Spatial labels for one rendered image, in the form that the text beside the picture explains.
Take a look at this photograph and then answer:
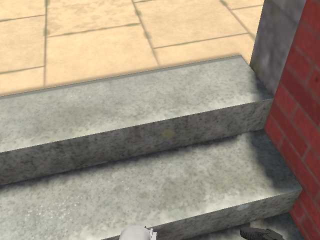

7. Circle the stairs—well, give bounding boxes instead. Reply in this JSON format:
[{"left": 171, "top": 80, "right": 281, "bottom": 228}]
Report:
[{"left": 0, "top": 98, "right": 305, "bottom": 240}]

